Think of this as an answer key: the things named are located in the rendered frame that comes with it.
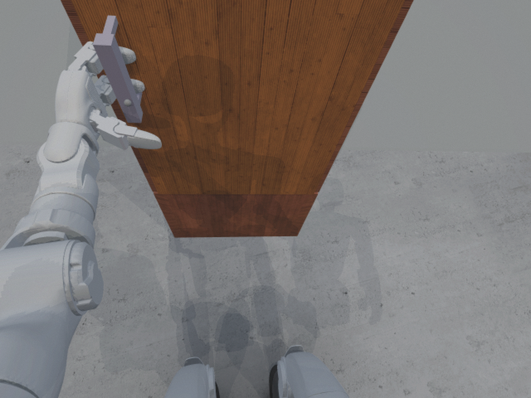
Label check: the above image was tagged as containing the right robot shin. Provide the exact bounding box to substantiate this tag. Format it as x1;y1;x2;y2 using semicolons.
278;345;304;398

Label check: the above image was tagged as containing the right robot thigh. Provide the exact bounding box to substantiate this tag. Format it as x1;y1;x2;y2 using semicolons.
277;352;349;398

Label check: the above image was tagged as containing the robot left forearm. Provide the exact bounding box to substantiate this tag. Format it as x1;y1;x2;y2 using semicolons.
0;122;100;251

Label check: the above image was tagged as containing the robot left upper arm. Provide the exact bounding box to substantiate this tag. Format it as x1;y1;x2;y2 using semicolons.
0;240;104;398

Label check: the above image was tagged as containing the robot left hand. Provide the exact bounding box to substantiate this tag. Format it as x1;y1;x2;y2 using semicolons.
55;41;162;150

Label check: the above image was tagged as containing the cupboard door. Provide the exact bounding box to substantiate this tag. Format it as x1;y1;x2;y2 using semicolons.
71;0;405;195

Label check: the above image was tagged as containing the handle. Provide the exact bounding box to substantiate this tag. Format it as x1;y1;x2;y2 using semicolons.
93;16;143;123

